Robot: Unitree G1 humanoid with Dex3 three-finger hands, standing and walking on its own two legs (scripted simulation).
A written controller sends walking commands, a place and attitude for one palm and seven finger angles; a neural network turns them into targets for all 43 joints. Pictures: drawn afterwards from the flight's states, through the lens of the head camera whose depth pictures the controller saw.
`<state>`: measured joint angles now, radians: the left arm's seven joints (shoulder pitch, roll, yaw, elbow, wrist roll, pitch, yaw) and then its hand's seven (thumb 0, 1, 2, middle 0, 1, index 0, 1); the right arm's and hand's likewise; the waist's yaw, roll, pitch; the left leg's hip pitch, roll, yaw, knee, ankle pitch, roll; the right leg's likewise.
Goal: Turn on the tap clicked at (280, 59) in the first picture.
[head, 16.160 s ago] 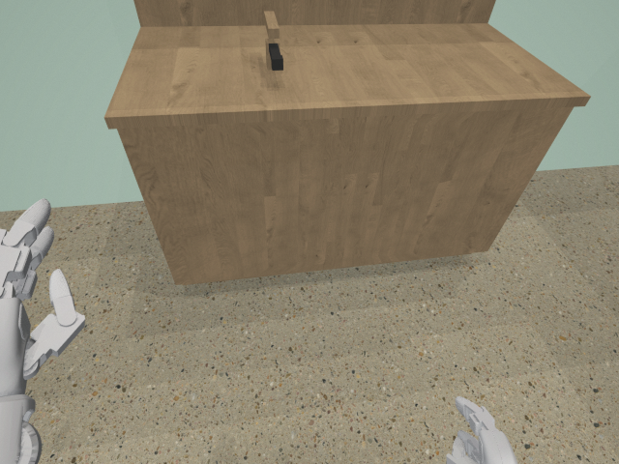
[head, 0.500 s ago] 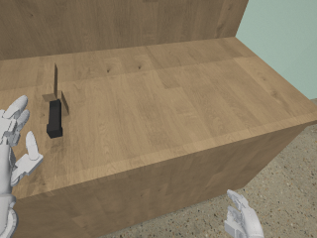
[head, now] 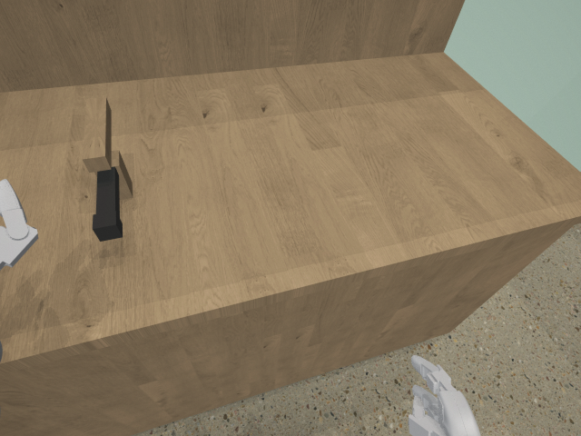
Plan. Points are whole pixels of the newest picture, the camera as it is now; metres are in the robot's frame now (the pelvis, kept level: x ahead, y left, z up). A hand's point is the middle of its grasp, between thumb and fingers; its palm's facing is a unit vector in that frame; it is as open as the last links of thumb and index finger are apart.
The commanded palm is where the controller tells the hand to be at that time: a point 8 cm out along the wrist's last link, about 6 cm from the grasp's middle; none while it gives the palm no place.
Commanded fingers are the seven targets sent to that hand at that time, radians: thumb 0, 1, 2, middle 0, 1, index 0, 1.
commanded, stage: come to a stop and stand still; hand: left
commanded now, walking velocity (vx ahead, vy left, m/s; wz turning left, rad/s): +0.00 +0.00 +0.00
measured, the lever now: (108, 226) +0.33 +0.29 +0.08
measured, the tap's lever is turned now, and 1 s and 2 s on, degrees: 0 0 0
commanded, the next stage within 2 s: look again from close up in 0.74 s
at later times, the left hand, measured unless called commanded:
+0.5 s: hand (95, 277) +0.22 +0.22 +0.17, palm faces +0.40 -0.87 -0.30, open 7.4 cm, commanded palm +0.16 +0.26 +0.18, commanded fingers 0.00 0.90 0.90 -0.20 -0.30 -0.20 -0.30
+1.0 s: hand (77, 274) +0.22 +0.24 +0.16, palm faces +0.40 -0.85 -0.33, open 7.4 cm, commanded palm +0.16 +0.27 +0.18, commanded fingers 0.00 0.90 0.90 -0.20 -0.30 -0.20 -0.30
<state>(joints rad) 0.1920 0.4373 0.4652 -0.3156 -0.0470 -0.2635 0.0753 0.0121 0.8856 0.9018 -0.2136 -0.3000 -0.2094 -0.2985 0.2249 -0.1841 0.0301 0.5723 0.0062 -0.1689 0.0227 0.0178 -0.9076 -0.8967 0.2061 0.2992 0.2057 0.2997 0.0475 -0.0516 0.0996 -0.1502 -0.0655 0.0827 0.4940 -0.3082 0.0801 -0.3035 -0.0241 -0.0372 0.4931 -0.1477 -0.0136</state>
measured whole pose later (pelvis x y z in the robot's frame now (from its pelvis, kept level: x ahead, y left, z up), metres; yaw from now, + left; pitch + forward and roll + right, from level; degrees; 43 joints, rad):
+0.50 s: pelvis +0.00 -0.02 +0.00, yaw +1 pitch -2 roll -1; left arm 0.38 0.32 0.32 -0.43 -0.04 -0.25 0.10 0.01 0.89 0.90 -0.21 -0.30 -0.21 -0.30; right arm 0.20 -0.22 0.02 0.58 0.01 -0.16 -0.02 0.02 -0.91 -0.90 0.21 0.30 0.20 0.30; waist 0.03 -0.03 0.06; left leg -0.15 -0.03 0.06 0.50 -0.31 0.05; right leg -0.27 0.01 -0.08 0.44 -0.13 -0.03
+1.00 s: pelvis +0.01 -0.01 +0.00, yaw +1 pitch -2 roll -1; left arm 0.41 0.35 0.35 -0.46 -0.04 -0.21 0.11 0.01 0.89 0.90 -0.21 -0.30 -0.21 -0.30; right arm 0.21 -0.19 0.03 0.59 0.01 -0.14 -0.02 0.02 -0.91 -0.90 0.21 0.30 0.21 0.30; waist 0.03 -0.05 0.09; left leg -0.13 -0.04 0.06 0.47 -0.31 0.07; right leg -0.25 -0.01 -0.07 0.41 -0.13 -0.01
